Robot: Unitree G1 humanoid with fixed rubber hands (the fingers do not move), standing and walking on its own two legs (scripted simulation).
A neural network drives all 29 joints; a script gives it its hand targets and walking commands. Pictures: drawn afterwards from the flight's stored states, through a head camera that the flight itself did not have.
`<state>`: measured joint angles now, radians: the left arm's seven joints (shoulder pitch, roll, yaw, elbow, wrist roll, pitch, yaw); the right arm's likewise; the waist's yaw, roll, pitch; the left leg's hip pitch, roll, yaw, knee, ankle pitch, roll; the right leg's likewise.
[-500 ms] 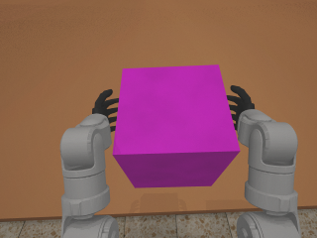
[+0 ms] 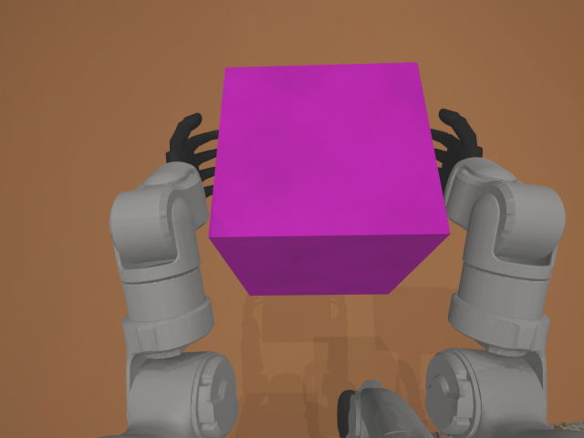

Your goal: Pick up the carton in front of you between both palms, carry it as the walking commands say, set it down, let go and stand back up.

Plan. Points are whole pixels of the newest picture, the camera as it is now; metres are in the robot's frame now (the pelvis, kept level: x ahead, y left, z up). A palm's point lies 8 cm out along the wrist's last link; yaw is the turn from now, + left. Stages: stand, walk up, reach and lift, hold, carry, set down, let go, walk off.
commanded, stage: carry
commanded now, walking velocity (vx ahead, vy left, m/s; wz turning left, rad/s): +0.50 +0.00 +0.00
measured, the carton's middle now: (319, 198) +0.42 -0.01 +0.06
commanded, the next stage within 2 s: none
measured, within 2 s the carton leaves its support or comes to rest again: neither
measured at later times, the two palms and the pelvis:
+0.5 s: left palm out of the picture +0.73 +0.21 +0.21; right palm out of the picture +0.74 -0.09 +0.20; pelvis +0.34 +0.04 +0.05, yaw +9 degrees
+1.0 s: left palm out of the picture +0.86 +0.35 +0.15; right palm out of the picture +1.03 +0.10 +0.14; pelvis +0.64 +0.04 +0.06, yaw +29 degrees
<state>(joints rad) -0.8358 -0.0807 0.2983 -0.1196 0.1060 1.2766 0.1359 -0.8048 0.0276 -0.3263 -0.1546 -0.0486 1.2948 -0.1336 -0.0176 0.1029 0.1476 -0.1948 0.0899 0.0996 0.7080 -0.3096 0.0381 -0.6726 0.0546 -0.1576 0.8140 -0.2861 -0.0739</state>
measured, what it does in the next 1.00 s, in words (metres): climbs, turning left: left foot, then right foot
